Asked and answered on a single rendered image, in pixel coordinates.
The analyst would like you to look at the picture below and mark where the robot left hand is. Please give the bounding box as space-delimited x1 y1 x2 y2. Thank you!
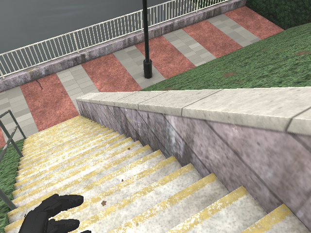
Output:
18 194 91 233

